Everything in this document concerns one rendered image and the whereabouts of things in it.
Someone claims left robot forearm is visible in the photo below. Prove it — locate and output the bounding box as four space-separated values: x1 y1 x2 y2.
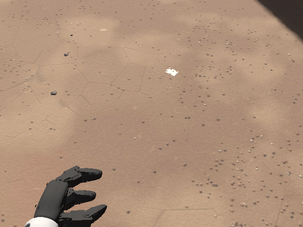
24 217 59 227

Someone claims robot left hand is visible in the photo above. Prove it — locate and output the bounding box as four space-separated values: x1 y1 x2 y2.
34 166 107 227

